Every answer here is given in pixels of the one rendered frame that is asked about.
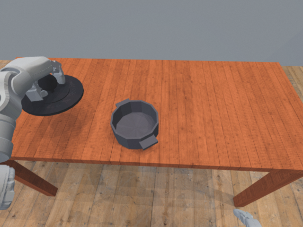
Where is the right robot hand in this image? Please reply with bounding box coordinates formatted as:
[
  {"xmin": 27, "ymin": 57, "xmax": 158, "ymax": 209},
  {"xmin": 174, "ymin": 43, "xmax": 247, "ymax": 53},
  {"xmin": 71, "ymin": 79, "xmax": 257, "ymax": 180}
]
[{"xmin": 233, "ymin": 209, "xmax": 262, "ymax": 227}]

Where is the lid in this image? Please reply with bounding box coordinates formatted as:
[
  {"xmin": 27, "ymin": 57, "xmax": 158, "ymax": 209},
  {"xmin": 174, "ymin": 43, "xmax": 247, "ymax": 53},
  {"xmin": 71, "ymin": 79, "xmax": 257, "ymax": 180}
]
[{"xmin": 21, "ymin": 75, "xmax": 84, "ymax": 116}]

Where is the table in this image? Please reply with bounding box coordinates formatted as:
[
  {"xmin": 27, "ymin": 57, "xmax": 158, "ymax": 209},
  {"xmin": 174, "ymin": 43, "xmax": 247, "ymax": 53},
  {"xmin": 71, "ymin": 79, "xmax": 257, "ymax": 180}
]
[{"xmin": 0, "ymin": 57, "xmax": 303, "ymax": 207}]

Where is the robot left forearm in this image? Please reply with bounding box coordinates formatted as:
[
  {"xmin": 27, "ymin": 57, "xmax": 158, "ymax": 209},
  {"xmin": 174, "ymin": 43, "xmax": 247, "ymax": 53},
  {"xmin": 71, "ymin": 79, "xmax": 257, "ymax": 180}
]
[{"xmin": 0, "ymin": 65, "xmax": 33, "ymax": 163}]

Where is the knob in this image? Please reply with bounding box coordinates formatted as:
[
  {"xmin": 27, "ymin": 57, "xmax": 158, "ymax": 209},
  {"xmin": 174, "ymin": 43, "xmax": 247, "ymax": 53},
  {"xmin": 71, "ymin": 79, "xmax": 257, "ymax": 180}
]
[{"xmin": 38, "ymin": 74, "xmax": 57, "ymax": 91}]

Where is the pot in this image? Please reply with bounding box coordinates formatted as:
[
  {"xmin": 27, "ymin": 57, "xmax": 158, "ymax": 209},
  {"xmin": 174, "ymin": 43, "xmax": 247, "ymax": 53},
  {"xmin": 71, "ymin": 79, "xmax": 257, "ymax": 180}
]
[{"xmin": 110, "ymin": 98, "xmax": 159, "ymax": 150}]

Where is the left robot hand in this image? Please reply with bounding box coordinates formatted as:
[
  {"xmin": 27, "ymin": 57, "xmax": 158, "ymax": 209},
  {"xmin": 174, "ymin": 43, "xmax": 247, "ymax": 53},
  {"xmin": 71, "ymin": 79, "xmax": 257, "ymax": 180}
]
[{"xmin": 6, "ymin": 56, "xmax": 65, "ymax": 102}]

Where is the left robot upper arm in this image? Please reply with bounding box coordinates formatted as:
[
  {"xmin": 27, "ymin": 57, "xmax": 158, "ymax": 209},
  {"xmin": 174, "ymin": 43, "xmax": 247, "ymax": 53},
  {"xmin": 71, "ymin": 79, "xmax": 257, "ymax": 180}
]
[{"xmin": 0, "ymin": 165, "xmax": 15, "ymax": 210}]

